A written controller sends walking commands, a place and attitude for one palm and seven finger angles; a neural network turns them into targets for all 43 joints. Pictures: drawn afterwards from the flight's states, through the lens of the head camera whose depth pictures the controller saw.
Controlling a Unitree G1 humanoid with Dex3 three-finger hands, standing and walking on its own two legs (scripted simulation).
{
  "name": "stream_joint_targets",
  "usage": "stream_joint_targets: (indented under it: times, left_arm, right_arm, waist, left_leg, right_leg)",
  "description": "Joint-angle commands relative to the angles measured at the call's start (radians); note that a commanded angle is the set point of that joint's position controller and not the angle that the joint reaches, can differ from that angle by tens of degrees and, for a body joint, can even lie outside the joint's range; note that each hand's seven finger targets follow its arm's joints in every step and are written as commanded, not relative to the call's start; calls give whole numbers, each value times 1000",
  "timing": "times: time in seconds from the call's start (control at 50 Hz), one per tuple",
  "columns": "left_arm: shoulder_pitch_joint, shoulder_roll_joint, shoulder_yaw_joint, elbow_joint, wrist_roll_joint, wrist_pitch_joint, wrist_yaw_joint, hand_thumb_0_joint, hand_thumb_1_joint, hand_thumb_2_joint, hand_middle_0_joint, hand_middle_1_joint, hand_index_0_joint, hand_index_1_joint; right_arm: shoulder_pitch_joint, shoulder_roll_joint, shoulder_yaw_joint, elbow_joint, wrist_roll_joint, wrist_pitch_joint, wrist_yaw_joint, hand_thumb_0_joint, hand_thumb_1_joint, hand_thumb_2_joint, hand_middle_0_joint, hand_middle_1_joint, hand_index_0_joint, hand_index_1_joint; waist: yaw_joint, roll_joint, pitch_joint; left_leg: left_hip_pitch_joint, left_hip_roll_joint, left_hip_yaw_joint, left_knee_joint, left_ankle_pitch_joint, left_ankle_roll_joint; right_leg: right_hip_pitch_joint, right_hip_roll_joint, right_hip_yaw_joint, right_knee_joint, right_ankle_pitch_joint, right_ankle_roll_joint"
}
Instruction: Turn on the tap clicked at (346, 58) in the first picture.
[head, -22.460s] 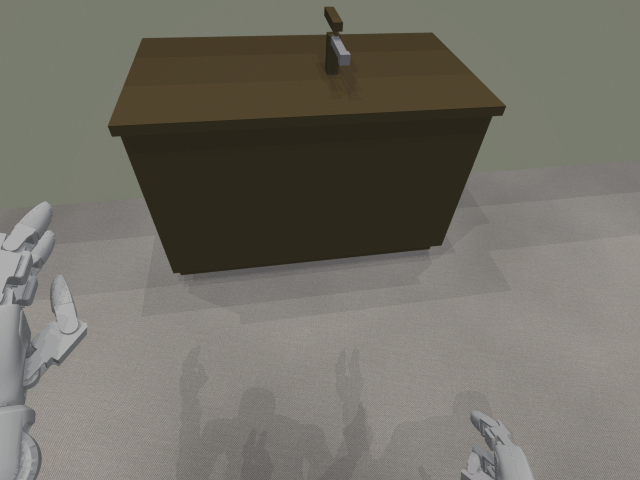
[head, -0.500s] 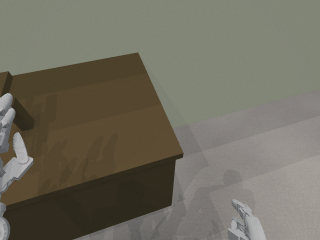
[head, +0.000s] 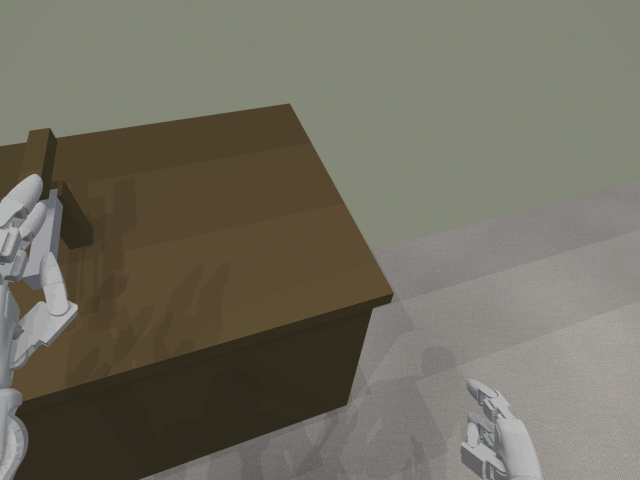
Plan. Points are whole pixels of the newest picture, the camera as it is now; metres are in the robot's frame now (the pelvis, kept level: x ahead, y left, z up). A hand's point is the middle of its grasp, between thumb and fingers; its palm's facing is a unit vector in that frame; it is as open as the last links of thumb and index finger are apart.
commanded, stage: come to a stop and stand still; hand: left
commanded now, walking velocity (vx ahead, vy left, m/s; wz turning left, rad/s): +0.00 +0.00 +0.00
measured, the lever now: (41, 273) +0.33 +0.38 +0.06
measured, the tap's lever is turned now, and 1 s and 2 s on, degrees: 0 0 0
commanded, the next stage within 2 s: look again from close up in 1.22 s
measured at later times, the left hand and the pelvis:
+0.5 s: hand out of the picture +0.16 +0.30 +0.17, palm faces +0.49 -0.81 -0.32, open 7.4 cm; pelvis -0.04 +0.03 +0.00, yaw +4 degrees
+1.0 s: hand out of the picture +0.13 +0.28 +0.18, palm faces +0.52 -0.78 -0.36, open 7.4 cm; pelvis -0.06 +0.01 +0.00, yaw +7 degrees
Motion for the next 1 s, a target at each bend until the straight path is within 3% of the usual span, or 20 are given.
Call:
stream_joint_targets:
  times: [0.0,0.02,0.06,0.12,0.18,0.24,0.34,0.4,0.42,0.5,0.52,0.54,0.62,0.68,0.72,0.74,0.82,0.88,0.92,0.98]
  left_arm:
    - [-89,194,154,-183,-5,-66,21,0,900,900,-200,-300,-200,-300]
    - [-147,226,173,-226,0,-71,20,0,900,900,-200,-300,-200,-300]
    - [-200,181,134,-199,11,-80,16,0,900,900,-200,-300,-200,-300]
    - [-234,152,97,-213,21,-89,9,0,900,900,-200,-300,-200,-300]
    - [-215,113,61,-169,33,-84,8,0,900,900,-200,-300,-200,-300]
    - [-207,90,37,-145,41,-79,3,0,900,900,-200,-300,-200,-300]
    - [-229,113,65,-142,49,-74,2,0,900,900,-200,-300,-200,-300]
    - [-213,120,85,-164,46,-72,1,0,900,900,-200,-300,-200,-300]
    - [-218,140,97,-195,44,-74,-4,0,900,900,-200,-300,-200,-300]
    - [-186,109,80,-166,44,-62,-3,0,900,900,-200,-300,-200,-300]
    - [-193,127,93,-185,44,-61,-6,0,900,900,-200,-300,-200,-300]
    - [-207,97,68,-178,45,-62,-5,0,900,900,-200,-300,-200,-300]
    - [-202,121,88,-168,47,-56,-4,0,900,900,-200,-300,-200,-300]
    - [-197,96,67,-170,47,-54,-2,0,900,900,-200,-300,-200,-300]
    - [-187,128,95,-184,46,-52,-4,0,900,900,-200,-300,-200,-300]
    - [-195,96,69,-186,46,-52,-3,0,900,900,-200,-300,-200,-300]
    - [-181,133,105,-207,46,-50,-1,0,900,900,-200,-300,-200,-300]
    - [-166,108,87,-198,46,-45,1,0,900,900,-200,-300,-200,-300]
    - [-145,141,121,-198,41,-41,1,0,900,900,-200,-300,-200,-300]
    - [-144,115,93,-180,34,-34,-2,0,900,900,-200,-300,-200,-300]
  right_arm:
    - [-79,-126,-33,-161,-3,-51,-28,0,-900,-900,200,300,200,300]
    - [-86,-126,-30,-161,-4,-50,-34,0,-900,-900,200,300,200,300]
    - [-75,-120,-25,-157,-8,-60,-38,0,-900,-900,200,300,200,300]
    - [-76,-116,-22,-148,-7,-84,-33,0,-900,-900,200,300,200,300]
    - [-59,-121,-24,-128,-11,-91,-26,0,-900,-900,200,300,200,300]
    - [-55,-124,-24,-116,-15,-91,-22,0,-900,-900,200,300,200,300]
    - [-64,-121,-26,-106,-19,-75,-25,0,-900,-900,200,300,200,300]
    - [-62,-113,-33,-113,-19,-64,-23,0,-900,-900,200,300,200,300]
    - [-72,-108,-31,-112,-17,-64,-19,0,-900,-900,200,300,200,300]
    - [-63,-117,-34,-112,-21,-61,-22,0,-900,-900,200,300,200,300]
    - [-71,-115,-33,-109,-20,-61,-19,0,-900,-900,200,300,200,300]
    - [-65,-116,-32,-110,-20,-63,-23,0,-900,-900,200,300,200,300]
    - [-69,-112,-33,-104,-18,-62,-22,0,-900,-900,200,300,200,300]
    - [-64,-115,-36,-109,-17,-62,-25,0,-900,-900,200,300,200,300]
    - [-74,-110,-34,-108,-16,-62,-23,0,-900,-900,200,300,200,300]
    - [-68,-114,-33,-110,-17,-62,-25,0,-900,-900,200,300,200,300]
    - [-74,-108,-37,-111,-13,-60,-23,0,-900,-900,200,300,200,300]
    - [-67,-111,-40,-114,-14,-55,-23,0,-900,-900,200,300,200,300]
    - [-71,-104,-39,-113,-13,-51,-22,0,-900,-900,200,300,200,300]
    - [-67,-105,-38,-109,-16,-51,-24,0,-900,-900,200,300,200,300]
  waist:
    - [26,59,-104]
    - [22,108,-81]
    - [21,170,-83]
    - [24,190,-97]
    - [25,132,-93]
    - [19,120,-69]
    - [20,150,-74]
    - [25,121,-109]
    - [27,147,-114]
    - [22,76,-75]
    - [24,106,-80]
    - [16,108,-72]
    - [26,115,-93]
    - [23,102,-92]
    - [29,108,-94]
    - [21,113,-90]
    - [31,152,-101]
    - [30,136,-100]
    - [32,104,-102]
    - [20,13,-71]
  left_leg:
    - [-131,120,-153,-194,-200,10]
    - [-139,121,-157,-213,-268,13]
    - [-178,129,-167,-251,-388,22]
    - [-183,140,-179,-271,-443,26]
    - [-175,126,-174,-256,-450,18]
    - [-149,110,-173,-253,-457,6]
    - [-171,138,-197,-303,-516,8]
    - [-145,135,-166,-269,-465,9]
    - [-103,132,-146,-282,-457,-2]
    - [-94,102,-133,-226,-437,-6]
    - [-64,101,-121,-238,-434,-11]
    - [-70,103,-144,-241,-435,-10]
    - [-33,108,-138,-245,-409,-9]
    - [-33,103,-145,-229,-395,-5]
    - [-17,109,-135,-241,-402,-6]
    - [-50,113,-157,-249,-424,-3]
    - [-61,133,-147,-273,-448,2]
    - [-111,138,-148,-266,-468,4]
    - [-84,118,-117,-230,-431,-4]
    - [-22,65,-87,-129,-349,-16]
  right_leg:
    - [108,-11,35,-69,-72,-36]
    - [94,-3,32,-76,-101,-36]
    - [126,14,23,-52,-136,-38]
    - [159,32,10,-29,-109,-34]
    - [146,42,28,-60,-130,-36]
    - [96,52,48,-108,-161,-36]
    - [130,76,29,-51,-127,-26]
    - [157,71,25,-55,-101,-29]
    - [127,77,17,-67,-103,-29]
    - [75,63,69,-153,-155,-40]
    - [53,71,62,-164,-159,-39]
    - [57,68,68,-155,-155,-38]
    - [55,74,68,-146,-134,-34]
    - [57,67,86,-153,-132,-37]
    - [41,73,80,-156,-132,-35]
    - [69,72,76,-135,-131,-33]
    - [81,82,55,-88,-122,-33]
    - [118,79,43,-57,-129,-36]
    - [91,71,55,-110,-142,-41]
    - [-19,34,149,-224,-232,-59]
